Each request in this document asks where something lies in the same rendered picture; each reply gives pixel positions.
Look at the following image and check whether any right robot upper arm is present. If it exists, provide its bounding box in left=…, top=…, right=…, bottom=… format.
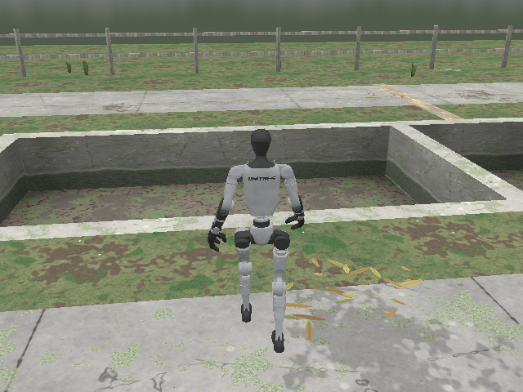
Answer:
left=278, top=164, right=301, bottom=207

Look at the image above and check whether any left robot upper arm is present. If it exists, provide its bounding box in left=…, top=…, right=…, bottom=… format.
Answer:
left=221, top=165, right=244, bottom=211

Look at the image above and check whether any right robot hand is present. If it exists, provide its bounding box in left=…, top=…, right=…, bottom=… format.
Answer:
left=285, top=215, right=305, bottom=229

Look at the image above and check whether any left robot shin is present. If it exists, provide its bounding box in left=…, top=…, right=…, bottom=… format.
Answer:
left=239, top=262, right=251, bottom=311

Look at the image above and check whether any left robot hand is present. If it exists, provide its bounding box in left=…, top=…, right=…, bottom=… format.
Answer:
left=208, top=230, right=226, bottom=252

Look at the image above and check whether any robot left forearm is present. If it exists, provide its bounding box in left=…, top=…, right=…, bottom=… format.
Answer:
left=210, top=198, right=229, bottom=234

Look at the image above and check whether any robot right forearm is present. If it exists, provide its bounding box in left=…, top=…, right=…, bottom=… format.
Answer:
left=292, top=195, right=304, bottom=220

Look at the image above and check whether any humanoid robot torso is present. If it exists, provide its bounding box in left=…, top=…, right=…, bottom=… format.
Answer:
left=242, top=160, right=280, bottom=245

